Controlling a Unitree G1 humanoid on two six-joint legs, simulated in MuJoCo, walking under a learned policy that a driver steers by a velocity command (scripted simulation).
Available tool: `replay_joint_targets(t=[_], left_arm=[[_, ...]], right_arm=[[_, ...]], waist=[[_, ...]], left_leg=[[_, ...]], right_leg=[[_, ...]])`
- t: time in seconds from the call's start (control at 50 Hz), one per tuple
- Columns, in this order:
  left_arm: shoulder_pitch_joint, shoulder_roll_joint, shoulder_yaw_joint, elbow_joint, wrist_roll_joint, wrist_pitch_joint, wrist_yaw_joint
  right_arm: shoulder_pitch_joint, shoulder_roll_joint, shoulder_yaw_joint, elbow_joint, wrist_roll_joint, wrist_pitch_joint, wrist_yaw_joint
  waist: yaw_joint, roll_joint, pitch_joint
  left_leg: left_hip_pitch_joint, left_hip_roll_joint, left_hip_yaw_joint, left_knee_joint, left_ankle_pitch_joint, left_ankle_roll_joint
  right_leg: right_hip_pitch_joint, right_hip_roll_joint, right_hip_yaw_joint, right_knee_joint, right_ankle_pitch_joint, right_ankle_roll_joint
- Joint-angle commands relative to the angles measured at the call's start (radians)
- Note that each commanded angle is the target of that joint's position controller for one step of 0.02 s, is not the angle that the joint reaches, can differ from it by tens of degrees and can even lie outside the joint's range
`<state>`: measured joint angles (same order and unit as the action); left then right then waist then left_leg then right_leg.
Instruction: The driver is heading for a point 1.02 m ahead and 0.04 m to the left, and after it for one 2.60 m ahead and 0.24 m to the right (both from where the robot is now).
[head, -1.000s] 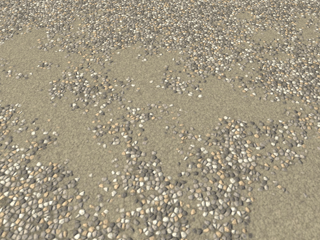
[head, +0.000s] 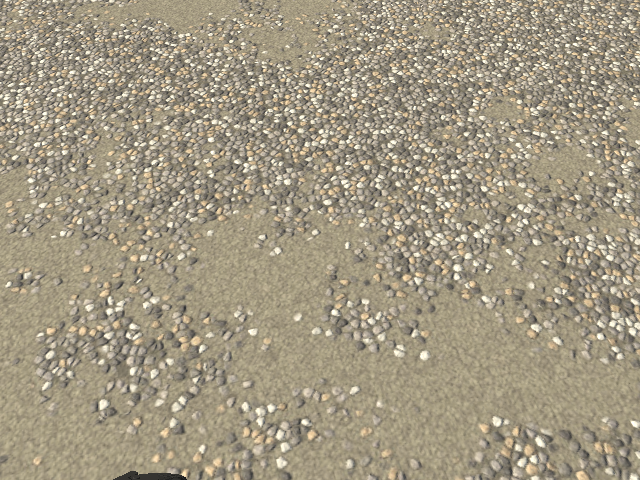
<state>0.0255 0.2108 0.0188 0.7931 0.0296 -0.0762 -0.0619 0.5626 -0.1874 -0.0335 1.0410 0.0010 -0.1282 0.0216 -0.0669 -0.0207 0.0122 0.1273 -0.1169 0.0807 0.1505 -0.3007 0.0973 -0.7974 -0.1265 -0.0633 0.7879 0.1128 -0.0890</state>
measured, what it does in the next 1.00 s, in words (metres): walks ahead: right foot, then left foot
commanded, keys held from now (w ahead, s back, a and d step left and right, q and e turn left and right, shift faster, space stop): w+shift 0.78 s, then shift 0.22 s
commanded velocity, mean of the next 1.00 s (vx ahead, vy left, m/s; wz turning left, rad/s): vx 0.92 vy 0.00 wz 0.00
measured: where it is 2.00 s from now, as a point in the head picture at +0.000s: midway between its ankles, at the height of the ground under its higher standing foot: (279, 226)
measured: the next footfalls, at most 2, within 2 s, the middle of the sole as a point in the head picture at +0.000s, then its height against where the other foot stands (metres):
right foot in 0.14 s outside the picture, level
left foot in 0.60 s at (273, 344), level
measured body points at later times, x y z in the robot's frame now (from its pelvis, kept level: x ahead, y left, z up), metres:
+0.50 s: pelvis +0.48 -0.01 +0.00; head +0.51 -0.01 +0.45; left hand +0.37 +0.23 -0.14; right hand +0.73 -0.21 -0.08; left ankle +0.73 +0.13 -0.68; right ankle +0.32 -0.08 -0.73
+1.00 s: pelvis +0.96 +0.02 -0.01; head +1.00 +0.03 +0.44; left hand +1.21 +0.22 -0.09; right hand +0.86 -0.22 -0.14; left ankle +0.78 +0.09 -0.73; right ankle +1.19 -0.06 -0.70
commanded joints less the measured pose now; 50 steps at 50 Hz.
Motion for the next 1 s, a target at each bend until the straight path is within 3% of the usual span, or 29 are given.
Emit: replay_joint_targets(t=[0.02, 0.08, 0.12, 0.14, 0.16, 0.18, 0.2, 0.24, 0.3, 0.38, 0.4, 0.46, 0.52, 0.56, 0.58, 0.6, 0.62, 0.64, 0.66, 0.68, 0.7, 0.74, 0.78, 0.82, 0.86, 0.9, 0.92, 0.96, 1.0], left_arm=[[-0.134, 0.031, -0.01, -0.08, -0.013, -0.011, -0.002], [-0.07, 0.091, 0.008, -0.073, -0.009, -0.012, 0.017], [0.244, 0.161, 0.041, 0.014, -0.012, -0.01, 0.044], [0.436, 0.203, 0.063, 0.07, 0.001, -0.007, 0.062], [0.536, 0.287, 0.089, 0.085, 0.031, -0.003, 0.077], [0.49, 0.28, 0.095, 0.09, 0.03, -0.003, 0.055], [0.391, 0.209, 0.088, 0.09, 0.012, -0.008, 0.042], [0.312, 0.098, 0.063, 0.11, 0.013, -0.027, 0.035], [0.333, 0.057, 0.041, 0.156, -0.007, -0.05, 0.048], [0.39, 0.103, 0.042, 0.168, -0.023, -0.072, 0.038], [0.406, 0.089, 0.037, 0.17, -0.03, -0.076, 0.034], [0.471, 0.143, 0.042, 0.186, -0.045, -0.089, 0.04], [0.5, 0.191, 0.044, 0.198, -0.03, -0.077, 0.052], [0.492, 0.236, 0.051, 0.205, -0.003, -0.052, 0.072], [0.464, 0.255, 0.058, 0.203, 0.009, -0.034, 0.083], [0.422, 0.246, 0.058, 0.191, 0.015, -0.025, 0.087], [0.464, 0.111, 0.032, 0.155, 0.001, -0.031, 0.072], [0.584, 0.062, 0.02, 0.133, -0.061, -0.051, 0.054], [0.444, 0.135, 0.029, 0.11, -0.049, -0.052, 0.067], [0.334, 0.14, 0.029, 0.086, -0.04, -0.054, 0.066], [0.298, 0.115, 0.023, 0.077, -0.026, -0.05, 0.06], [0.315, 0.065, 0.01, 0.065, 0.007, -0.019, 0.036], [0.252, 0.048, 0.003, 0.033, 0.018, 0.001, 0.019], [0.135, 0.062, -0.003, -0.014, 0.019, 0.001, 0.016], [0.073, 0.034, -0.024, -0.037, 0.013, -0.015, 0.011], [0.02, 0.017, -0.037, -0.036, -0.006, -0.028, 0.007], [-0.052, 0.047, -0.019, -0.067, -0.061, -0.052, 0.022], [-0.055, 0.114, -0.001, -0.086, -0.052, -0.062, 0.023], [0.112, 0.172, 0.03, -0.035, -0.037, -0.067, 0.023]], right_arm=[[-0.009, -0.137, -0.011, -0.053, 0.007, -0.027, -0.013], [0.003, -0.204, -0.017, -0.044, -0.018, -0.008, -0.033], [-0.038, -0.25, -0.031, -0.042, -0.045, 0.023, -0.052], [-0.088, -0.243, -0.033, -0.055, -0.047, 0.03, -0.053], [-0.065, -0.112, -0.008, -0.095, -0.03, 0.021, -0.034], [0.026, -0.067, 0.001, -0.119, 0.029, 0.0, -0.014], [-0.117, -0.139, -0.01, -0.149, 0.019, -0.003, -0.027], [-0.236, -0.118, -0.005, -0.179, -0.001, -0.001, -0.018], [-0.237, -0.053, 0.012, -0.202, -0.045, 0.042, 0.016], [-0.487, -0.08, 0.024, -0.308, -0.05, 0.05, 0.033], [-0.535, -0.079, 0.029, -0.321, -0.046, 0.045, 0.036], [-0.638, -0.074, 0.043, -0.353, -0.023, 0.037, 0.047], [-0.641, -0.127, 0.029, -0.359, -0.028, 0.036, 0.031], [-0.48, -0.182, 0.005, -0.321, -0.031, 0.038, 0.011], [-0.283, -0.217, -0.014, -0.259, -0.029, 0.04, -0.005], [-0.082, -0.261, -0.037, -0.199, -0.038, 0.046, -0.024], [0.016, -0.351, -0.063, -0.18, -0.064, 0.048, -0.039], [-0.03, -0.358, -0.073, -0.179, -0.065, 0.049, -0.018], [-0.141, -0.278, -0.068, -0.186, -0.046, 0.046, -0.004], [-0.191, -0.208, -0.053, -0.177, -0.037, 0.034, 0.0], [-0.216, -0.162, -0.043, -0.164, -0.044, 0.027, 0.003], [-0.209, -0.111, -0.022, -0.13, -0.035, 0.015, -0.006], [-0.177, -0.113, -0.02, -0.103, -0.012, -0.001, -0.008], [-0.149, -0.118, -0.013, -0.092, -0.004, -0.013, -0.005], [-0.157, -0.125, -0.01, -0.089, 0.001, -0.02, 0.002], [-0.074, -0.145, -0.009, -0.062, 0.014, -0.027, 0.0], [-0.062, -0.198, -0.016, -0.07, 0.035, -0.019, -0.025], [-0.065, -0.233, -0.02, -0.062, 0.029, 0.003, -0.051], [-0.097, -0.233, -0.022, -0.07, 0.003, 0.033, -0.061]], waist=[[0.029, 0.035, 0.171], [0.08, 0.115, 0.045], [0.233, 0.161, -0.126], [0.324, 0.145, -0.204], [0.286, -0.047, -0.302], [0.182, -0.251, -0.403], [0.174, -0.093, -0.236], [0.113, 0.079, -0.046], [0.024, 0.02, 0.044], [0.052, 0.015, 0.154], [0.064, 0.031, 0.163], [0.1, 0.01, 0.159], [0.088, -0.034, 0.095], [-0.006, -0.105, -0.034], [-0.098, -0.118, -0.13], [-0.193, -0.103, -0.21], [-0.147, 0.11, -0.314], [-0.034, 0.34, -0.445], [-0.029, 0.156, -0.282], [-0.021, 0.044, -0.14], [0.016, -0.027, -0.071], [0.09, 0.02, -0.014], [0.106, 0.05, 0.059], [0.102, 0.023, 0.139], [0.1, 0.028, 0.139], [0.048, 0.05, 0.103], [0.025, 0.081, 0.049], [0.063, 0.117, 0.013], [0.152, 0.149, -0.09]], left_leg=[[-0.2, 0.255, -0.069, -0.172, 0.685, 0.052], [0.045, 0.291, -0.041, 0.051, 1.262, 0.023], [0.047, 0.317, -0.035, 0.457, 1.355, 0.024], [-0.111, 0.286, -0.022, 0.744, 1.154, 0.03], [-0.448, 0.163, -0.022, 1.152, 0.475, 0.031], [-0.768, 0.019, -0.156, 1.41, -0.146, 0.018], [-0.874, 0.112, -0.185, 1.378, -0.031, 0.05], [-0.827, 0.182, -0.175, 1.25, 0.06, 0.049], [-0.767, 0.242, -0.165, 1.136, 0.057, 0.006], [-0.853, 0.272, -0.059, 0.853, 0.256, -0.034], [-0.802, 0.252, -0.021, 0.742, 0.34, -0.033], [-0.638, 0.197, 0.039, 0.499, 0.525, -0.004], [-0.619, 0.121, 0.07, 0.398, 0.453, 0.032], [-0.456, 0.056, 0.053, 0.398, 0.295, 0.059], [-0.272, 0.041, 0.039, 0.398, 0.224, 0.074], [-0.051, 0.107, -0.019, 0.403, 0.146, 0.096], [0.197, 0.359, -0.33, 0.419, -0.111, 0.137], [0.363, 0.531, -0.913, 0.185, -0.245, 0.247], [0.251, 0.461, -0.807, 0.129, -0.248, 0.205], [0.074, 0.43, -0.632, 0.115, -0.118, 0.184], [-0.062, 0.387, -0.525, 0.093, -0.032, 0.158], [-0.254, 0.326, -0.398, 0.036, -0.005, 0.121], [-0.318, 0.295, -0.326, -0.026, 0.027, 0.114], [-0.367, 0.247, -0.183, -0.031, 0.564, 0.094], [-0.43, 0.17, -0.051, 0.001, 0.852, 0.056], [-0.394, 0.166, -0.039, 0.012, 0.896, 0.03], [-0.318, 0.204, -0.09, 0.053, 0.879, 0.021], [-0.17, 0.235, -0.103, 0.115, 0.902, -0.009], [-0.099, 0.232, -0.107, 0.311, 0.998, -0.047]], right_leg=[[0.216, 0.069, -0.077, -0.187, 0.102, -0.026], [0.321, 0.185, -0.113, -0.237, -0.066, -0.061], [0.617, 0.218, -0.072, -0.254, -0.207, -0.095], [0.853, 0.151, -0.014, -0.265, -0.278, -0.122], [1.121, -0.109, 0.314, -0.235, -0.566, -0.179], [1.279, -0.275, 0.88, -0.449, -0.72, -0.29], [1.159, -0.209, 0.773, -0.518, -0.712, -0.239], [0.851, -0.144, 0.518, -0.571, -0.508, -0.186], [0.623, -0.06, 0.352, -0.652, -0.458, -0.138], [0.542, 0.017, 0.17, -0.749, -0.19, -0.126], [0.527, 0.057, 0.111, -0.747, -0.066, -0.104], [0.586, 0.02, 0.081, -0.832, 0.154, -0.081], [0.865, -0.019, 0.038, -0.719, 0.585, -0.06], [0.961, -0.056, 0.033, -0.454, 0.865, -0.044], [0.931, -0.06, 0.025, -0.219, 0.87, -0.039], [0.785, -0.026, 0.014, 0.075, 0.681, -0.035], [0.483, 0.092, 0.015, 0.491, 0.005, -0.033], [0.18, 0.232, 0.152, 0.759, -0.577, -0.018], [0.075, 0.136, 0.173, 0.74, -0.465, -0.046], [0.07, 0.1, 0.154, 0.673, -0.381, -0.043], [0.108, 0.067, 0.156, 0.606, -0.362, -0.042], [0.193, 0.026, 0.158, 0.519, -0.357, -0.021], [0.14, -0.008, 0.132, 0.446, -0.351, 0.006], [0.116, 0.002, 0.044, 0.307, -0.27, 0.032], [0.258, 0.047, -0.029, 0.025, -0.105, 0.041], [0.395, 0.126, -0.094, -0.161, 0.093, 0.034], [0.398, 0.141, -0.021, -0.202, 0.122, 0.035], [0.392, 0.177, -0.002, -0.313, 0.162, 0.012], [0.565, 0.22, 0.005, -0.317, 0.173, -0.006]])
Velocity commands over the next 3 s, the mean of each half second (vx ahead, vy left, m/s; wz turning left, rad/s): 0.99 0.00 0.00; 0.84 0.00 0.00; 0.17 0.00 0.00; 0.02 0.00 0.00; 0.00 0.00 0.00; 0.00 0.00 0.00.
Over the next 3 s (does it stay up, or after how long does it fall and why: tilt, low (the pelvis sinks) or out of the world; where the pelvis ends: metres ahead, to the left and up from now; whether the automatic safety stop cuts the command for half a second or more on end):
stays up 1.18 0.07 0.00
